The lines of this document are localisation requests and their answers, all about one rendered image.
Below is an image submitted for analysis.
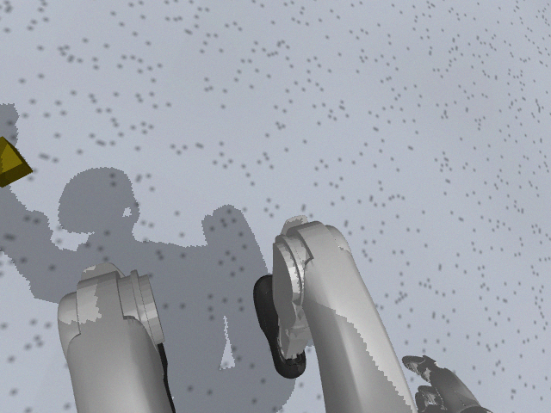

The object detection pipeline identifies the left robot foot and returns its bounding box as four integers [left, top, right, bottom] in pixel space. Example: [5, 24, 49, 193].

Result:
[158, 343, 176, 413]

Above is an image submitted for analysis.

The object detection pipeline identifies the right robot foot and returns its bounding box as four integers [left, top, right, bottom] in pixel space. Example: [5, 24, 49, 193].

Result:
[253, 274, 306, 379]

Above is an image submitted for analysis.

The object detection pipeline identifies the right robot hand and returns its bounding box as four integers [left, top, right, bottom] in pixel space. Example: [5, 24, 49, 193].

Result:
[402, 355, 481, 413]

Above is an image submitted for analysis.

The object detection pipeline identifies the cube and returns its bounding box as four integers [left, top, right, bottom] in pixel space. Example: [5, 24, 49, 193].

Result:
[0, 136, 33, 188]

